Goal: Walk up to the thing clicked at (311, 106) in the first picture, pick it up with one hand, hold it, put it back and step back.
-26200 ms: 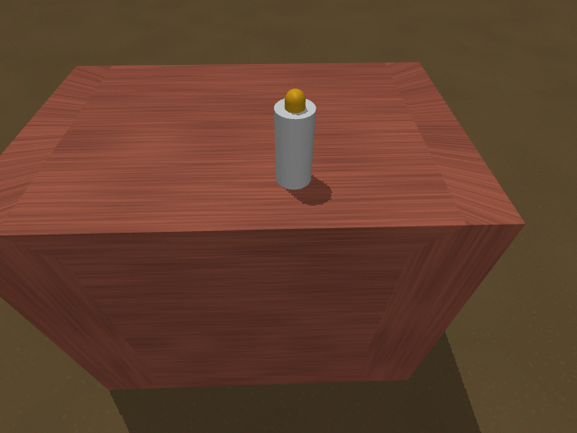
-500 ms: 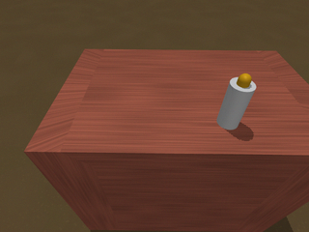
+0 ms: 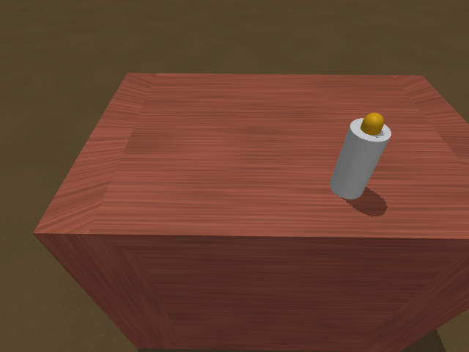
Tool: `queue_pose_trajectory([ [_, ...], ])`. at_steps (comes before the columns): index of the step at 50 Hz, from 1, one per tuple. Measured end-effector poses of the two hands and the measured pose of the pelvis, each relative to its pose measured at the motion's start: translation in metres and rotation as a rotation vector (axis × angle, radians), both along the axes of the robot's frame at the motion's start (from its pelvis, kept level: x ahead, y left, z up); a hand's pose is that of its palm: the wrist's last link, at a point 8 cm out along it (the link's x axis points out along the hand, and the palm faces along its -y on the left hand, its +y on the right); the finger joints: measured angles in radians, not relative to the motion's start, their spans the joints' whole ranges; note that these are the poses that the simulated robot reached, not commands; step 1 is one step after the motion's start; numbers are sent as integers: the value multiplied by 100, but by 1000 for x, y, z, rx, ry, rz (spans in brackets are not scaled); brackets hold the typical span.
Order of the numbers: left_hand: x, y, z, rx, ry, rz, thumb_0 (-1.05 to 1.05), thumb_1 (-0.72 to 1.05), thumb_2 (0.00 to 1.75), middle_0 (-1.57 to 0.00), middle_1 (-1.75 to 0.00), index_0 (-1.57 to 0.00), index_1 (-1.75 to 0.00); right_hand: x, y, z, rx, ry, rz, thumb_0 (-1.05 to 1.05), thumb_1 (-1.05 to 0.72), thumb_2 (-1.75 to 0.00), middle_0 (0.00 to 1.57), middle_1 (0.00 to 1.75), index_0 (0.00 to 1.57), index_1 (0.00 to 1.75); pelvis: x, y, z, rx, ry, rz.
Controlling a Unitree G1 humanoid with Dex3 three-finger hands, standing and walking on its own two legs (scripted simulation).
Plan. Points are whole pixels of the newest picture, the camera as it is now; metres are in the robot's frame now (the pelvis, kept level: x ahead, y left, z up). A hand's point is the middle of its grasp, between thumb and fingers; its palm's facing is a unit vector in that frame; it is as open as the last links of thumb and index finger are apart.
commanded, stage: home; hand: right
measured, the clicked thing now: (359, 154) +0.45 -0.23 +0.11
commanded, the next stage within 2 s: stand in 0.52 s
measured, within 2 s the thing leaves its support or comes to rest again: neither
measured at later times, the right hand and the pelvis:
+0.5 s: hand out of the picture +0.07 -0.26 -0.16, palm faces -0.05 +0.93 -0.35, open 17.3 cm; pelvis +0.01 +0.00 +0.00, yaw +0 degrees
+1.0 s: hand out of the picture +0.06 -0.26 -0.16, palm faces -0.04 +0.94 -0.35, open 10.8 cm; pelvis +0.00 +0.00 +0.00, yaw +0 degrees
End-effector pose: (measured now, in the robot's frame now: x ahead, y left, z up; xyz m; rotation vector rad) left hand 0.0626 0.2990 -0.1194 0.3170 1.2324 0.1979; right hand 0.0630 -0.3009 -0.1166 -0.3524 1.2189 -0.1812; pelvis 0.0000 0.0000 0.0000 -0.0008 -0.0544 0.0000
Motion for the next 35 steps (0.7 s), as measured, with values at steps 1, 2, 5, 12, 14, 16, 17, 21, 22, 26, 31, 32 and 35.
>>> queue_pose_trajectory([
  [1,1,0,0,0,-2,0,1,91,90,-21,-30,-20,-29,1,0,0,0,-2,0,0,52,-7,6,5,6,6,0,0,0,0,0,0],
  [2,2,0,0,0,-3,0,1,91,90,-21,-30,-20,-29,2,0,0,1,-3,1,0,52,-7,6,5,6,6,0,0,0,0,0,0],
  [5,3,-1,0,-1,-4,0,1,91,90,-21,-30,-20,-29,4,1,0,3,-2,1,0,52,-7,6,5,6,6,1,0,0,0,2,0],
  [12,4,0,1,0,4,3,1,91,90,-21,-30,-20,-29,4,1,-1,5,5,-3,0,52,-7,6,5,6,6,3,0,1,0,3,0],
  [14,3,0,1,1,7,5,1,91,90,-21,-30,-20,-29,4,1,-1,5,8,-3,0,52,-7,6,5,6,6,4,0,1,0,3,0],
  [16,3,0,1,2,10,5,1,91,90,-21,-30,-20,-29,3,1,-2,5,12,-4,0,52,-7,7,5,6,6,4,0,1,0,4,0],
  [17,3,1,1,2,11,6,1,91,90,-21,-30,-20,-29,3,1,-2,5,13,-5,0,52,-7,7,5,6,6,4,0,1,0,4,0],
  [21,2,1,1,4,17,6,1,91,90,-21,-30,-20,-29,2,1,-2,6,16,-9,0,51,-7,7,5,6,6,5,0,1,1,3,-2],
  [22,2,1,1,4,17,7,1,91,90,-21,-30,-20,-29,2,1,-2,6,16,-9,0,51,-7,7,6,6,6,5,0,1,1,3,-2],
  [26,2,1,1,5,17,7,1,91,90,-21,-30,-20,-29,2,1,-2,6,15,-10,0,52,-7,7,5,6,6,5,0,1,2,3,-4],
  [31,3,0,2,7,9,5,1,91,90,-21,-30,-20,-29,2,0,-2,8,9,-14,0,52,-7,7,5,6,6,4,-1,1,3,0,-3],
  [32,4,0,2,7,7,4,1,91,90,-21,-30,-20,-29,2,0,-2,8,8,-15,0,52,-7,7,5,6,6,4,-1,1,2,0,-3],
  [35,4,-1,2,7,1,4,1,91,90,-21,-30,-20,-29,2,0,-2,8,6,-16,0,50,-9,8,8,8,8,4,-1,1,2,0,-3],
])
